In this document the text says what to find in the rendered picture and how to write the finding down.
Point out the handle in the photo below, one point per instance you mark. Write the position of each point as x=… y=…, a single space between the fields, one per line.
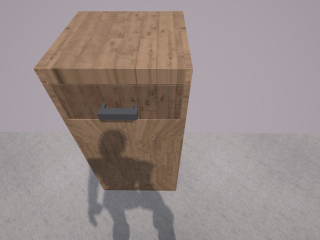
x=118 y=113

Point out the cabinet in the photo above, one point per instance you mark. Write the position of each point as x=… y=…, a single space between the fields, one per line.
x=124 y=47

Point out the drawer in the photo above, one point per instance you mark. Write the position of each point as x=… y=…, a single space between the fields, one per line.
x=155 y=101

